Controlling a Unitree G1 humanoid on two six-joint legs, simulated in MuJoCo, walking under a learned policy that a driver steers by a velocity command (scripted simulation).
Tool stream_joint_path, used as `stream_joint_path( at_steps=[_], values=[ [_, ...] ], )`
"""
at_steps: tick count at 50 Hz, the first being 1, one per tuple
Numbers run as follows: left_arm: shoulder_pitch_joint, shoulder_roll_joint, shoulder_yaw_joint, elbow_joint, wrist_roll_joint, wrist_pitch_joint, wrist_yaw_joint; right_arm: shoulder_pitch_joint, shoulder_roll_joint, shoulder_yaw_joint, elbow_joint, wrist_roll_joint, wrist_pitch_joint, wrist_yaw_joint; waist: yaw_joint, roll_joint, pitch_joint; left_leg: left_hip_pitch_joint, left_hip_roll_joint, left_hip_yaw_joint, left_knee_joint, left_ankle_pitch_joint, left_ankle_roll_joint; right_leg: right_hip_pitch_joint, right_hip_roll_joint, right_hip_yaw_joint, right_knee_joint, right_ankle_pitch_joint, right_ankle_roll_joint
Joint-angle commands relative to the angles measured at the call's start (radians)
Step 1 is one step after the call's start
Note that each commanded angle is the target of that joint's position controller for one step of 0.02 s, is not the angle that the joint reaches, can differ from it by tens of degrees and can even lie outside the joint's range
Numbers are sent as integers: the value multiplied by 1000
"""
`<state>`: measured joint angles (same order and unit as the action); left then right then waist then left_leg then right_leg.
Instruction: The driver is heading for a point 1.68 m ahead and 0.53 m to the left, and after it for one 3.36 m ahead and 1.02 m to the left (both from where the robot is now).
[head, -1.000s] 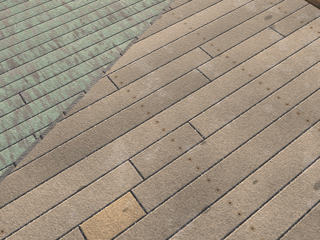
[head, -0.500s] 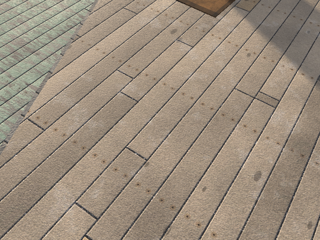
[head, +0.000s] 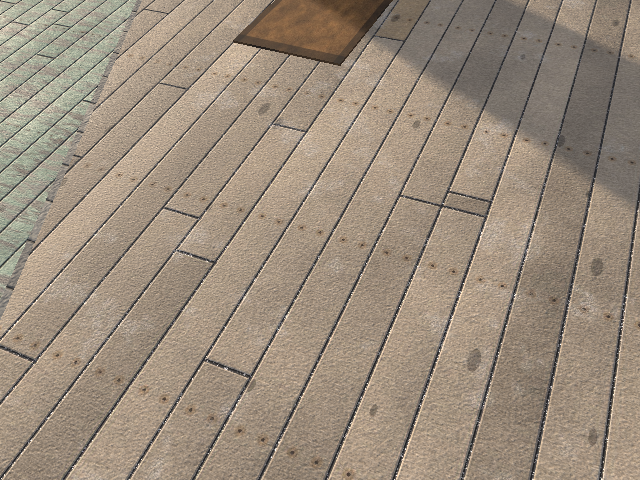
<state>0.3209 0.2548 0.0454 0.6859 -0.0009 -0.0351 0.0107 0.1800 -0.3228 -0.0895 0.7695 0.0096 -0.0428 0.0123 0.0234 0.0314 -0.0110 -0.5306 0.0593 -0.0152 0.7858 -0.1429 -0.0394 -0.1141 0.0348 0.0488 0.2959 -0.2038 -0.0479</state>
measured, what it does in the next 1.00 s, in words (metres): walks ahead, turning left: left foot, then right foot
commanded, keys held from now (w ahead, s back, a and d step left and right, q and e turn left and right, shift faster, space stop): w+q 0.90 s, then w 0.10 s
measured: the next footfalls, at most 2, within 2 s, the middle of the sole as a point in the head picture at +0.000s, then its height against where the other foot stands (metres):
left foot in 0.26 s outside the picture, level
right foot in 0.76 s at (329, 449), level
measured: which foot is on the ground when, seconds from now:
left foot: up 0.00-0.24, down 0.26-0.76, up 0.78-1.00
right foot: down 0.00-0.26, up 0.28-0.74, down 0.76-1.00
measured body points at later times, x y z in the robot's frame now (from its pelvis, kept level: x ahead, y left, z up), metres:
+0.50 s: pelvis +0.21 +0.10 +0.00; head +0.24 +0.13 +0.44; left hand +0.32 +0.40 -0.10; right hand +0.34 -0.16 -0.11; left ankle +0.18 +0.16 -0.75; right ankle +0.33 -0.06 -0.68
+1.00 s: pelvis +0.50 +0.15 -0.01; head +0.53 +0.16 +0.44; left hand +0.43 +0.44 -0.12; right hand +0.77 -0.02 -0.10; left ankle +0.48 +0.30 -0.68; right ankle +0.55 +0.05 -0.75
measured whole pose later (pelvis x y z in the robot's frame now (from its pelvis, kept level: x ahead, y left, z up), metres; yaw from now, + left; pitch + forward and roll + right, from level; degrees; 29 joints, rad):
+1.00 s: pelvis +0.50 +0.15 -0.01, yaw +30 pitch +1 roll -2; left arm 0.28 0.27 0.07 0.78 0.00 -0.10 -0.01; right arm 0.22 -0.33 -0.06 0.67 0.02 -0.01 0.00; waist 0.04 0.05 0.04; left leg -0.61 0.07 -0.07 1.05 -0.30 -0.01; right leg -0.15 0.04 -0.09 0.33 -0.19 -0.03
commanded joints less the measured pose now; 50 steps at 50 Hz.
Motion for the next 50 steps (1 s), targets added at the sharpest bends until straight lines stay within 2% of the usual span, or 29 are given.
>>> stream_joint_path(
  at_steps=[1, 6, 9, 11, 12, 13, 14, 15, 16, 17, 18, 20, 21, 22, 24, 27, 31, 34, 36, 37, 38, 39, 40, 41, 42, 43, 44, 46, 50],
  values=[
    [-12, 202, 59, -41, -4, -25, 1, -127, -54, 1, -89, 9, -27, 10, 38, -156, 53, -113, 11, -4, -107, 47, -1, 50, -264, 206, -165, -122, -164],
    [30, 209, 65, 11, -9, -30, -9, -167, -48, 18, -116, 18, -28, 25, 62, -124, 100, -115, 18, 2, -169, 17, 38, 75, -305, 147, -163, -88, -165],
    [34, 216, 71, 34, -16, -28, -11, -172, -55, 24, -137, 21, -32, 36, 57, -117, 105, -87, 11, 12, -194, -32, 83, 111, -323, 104, -138, -24, -150],
    [2, 227, 74, 35, -20, -21, -9, -113, -66, 19, -131, 18, -33, 39, 13, -114, 74, 35, -24, 55, -235, -28, 120, 99, -306, 49, -60, 150, -119],
    [-12, 224, 72, 32, -17, -18, -6, -29, -86, 6, -107, 14, -32, 35, -34, -102, 18, 185, -68, 91, -256, -11, 138, 62, -270, -4, 56, 341, -91],
    [-3, 192, 60, 29, -7, -18, 0, 113, -135, -21, -69, 17, -30, 27, -92, -59, -75, 397, -86, 71, -261, -10, 166, -11, -211, -83, 272, 473, -50],
    [10, 138, 35, -29, 15, -29, 6, 259, -255, -53, -58, 14, -27, 15, -127, 136, -201, 711, 137, -318, -315, -103, 290, -316, -104, -163, 661, 265, 42],
    [29, 89, 17, -40, 22, -56, 0, 301, -259, -44, -53, 19, -32, 23, -113, 260, -267, 871, 271, -752, -497, -305, 400, -594, 37, -28, 889, -349, 79],
    [-39, 175, 35, -41, -18, -80, -15, 262, -183, -21, -66, 17, -35, 22, -133, 160, -182, 827, 270, -707, -535, -390, 365, -708, -30, 60, 978, -310, 56],
    [-91, 193, 37, -55, -33, -95, -23, 207, -156, -13, -81, 8, -36, 20, -118, 98, -86, 726, 240, -592, -536, -331, 337, -735, -73, 45, 962, -221, 32],
    [-119, 182, 35, -53, -12, -100, -20, 162, -131, -4, -95, 5, -32, 19, -97, 2, -30, 621, 197, -495, -542, -230, 309, -703, -108, 33, 899, -147, 25],
    [-110, 172, 40, -57, 17, -96, -18, 113, -110, 7, -122, -7, -30, 13, -48, 28, 1, 483, 140, -394, -568, 0, 301, -595, -136, 36, 789, -58, 43],
    [-93, 159, 40, -56, 19, -89, -19, 99, -115, 5, -124, -8, -29, 8, -29, 49, -8, 450, 129, -375, -584, 29, 312, -572, -130, 28, 762, -35, 60],
    [-85, 150, 38, -49, 18, -80, -16, 92, -120, 4, -127, -7, -30, 2, -21, 34, -4, 413, 117, -350, -599, 53, 316, -559, -128, 22, 740, -16, 74],
    [-143, 138, 33, -67, 18, -68, -11, 111, -131, 0, -115, 2, -33, -9, -30, 31, 36, 370, 95, -294, -606, 163, 313, -576, -114, 9, 622, 59, 104],
    [-268, 99, 18, -95, 18, -76, -14, 162, -140, -6, -86, 11, -26, -25, -70, 39, 48, 328, 33, -229, -582, 201, 257, -503, -66, -3, 384, 251, 118],
    [-391, 99, 15, -122, -1, -90, -34, 239, -142, -10, -50, 23, -14, -36, -109, 47, 51, 367, 52, -289, -544, 159, 236, -434, -24, 8, 224, 333, 103],
    [-402, 129, 26, -125, -4, -99, -43, 247, -137, -14, -41, 24, 1, -45, -91, 65, 50, 468, 89, -365, -469, 181, 219, -412, -21, 40, 163, 266, 74],
    [-324, 160, 42, -107, -5, -105, -38, 226, -140, -19, -48, 18, 11, -46, -47, 93, 16, 494, 92, -385, -386, 335, 201, -302, -12, 22, 150, 169, 38],
    [-212, 189, 59, -82, -2, -109, -31, 203, -125, -13, -59, 15, 13, -41, 15, 88, -63, 471, 45, -357, -264, 434, 175, -124, -20, 5, 116, 195, 3],
    [-51, 231, 72, -67, 15, -108, -21, 179, -86, 4, -88, 1, 12, -34, 93, 46, -224, 343, -9, -317, -24, 340, 145, 175, -148, 113, 173, 163, -63],
    [63, 304, 91, -38, 26, -96, -17, 329, 11, 33, -102, 15, 3, -31, 51, -235, -394, -37, -167, -198, 348, -199, 66, 584, -407, 541, 156, 15, -230],
    [63, 226, 75, -31, 0, -89, -25, 359, -55, 31, -93, 29, -1, -31, 45, -304, -400, -174, -121, -195, 499, -443, 55, 578, -470, 746, 66, -167, -245],
    [3, 152, 56, -45, -5, -81, -18, 253, -135, 8, -95, 35, 2, -30, 67, -187, -232, -223, -63, -185, 543, -356, 50, 432, -424, 594, 36, -220, -194],
    [-54, 133, 48, -46, 1, -72, -14, 172, -147, 3, -115, 25, 5, -31, 58, -104, -117, -210, -26, -139, 522, -275, 44, 280, -379, 451, 13, -129, -159],
    [-87, 119, 42, -34, 6, -68, -14, 120, -133, 1, -133, 11, 5, -29, 39, -81, -33, -193, 1, -126, 477, -231, 41, 153, -341, 357, -20, -24, -149],
    [-103, 108, 35, -26, 15, -70, -13, 117, -112, -1, -140, 11, 8, -23, 12, -98, 4, -154, 29, -122, 447, -203, 43, 68, -312, 284, -56, 28, -141],
    [-112, 113, 39, -4, 10, -79, -17, 135, -55, 11, -146, 21, 19, -15, -15, -135, 23, -110, 48, -100, 387, -196, 40, -14, -291, 197, -107, 89, -156],
    [-111, 162, 53, 40, -1, -90, -27, 69, -11, 34, -167, 4, 17, -9, -21, -95, 55, -117, 61, -89, 168, -77, 28, -44, -289, 73, -166, 202, -188]
  ],
)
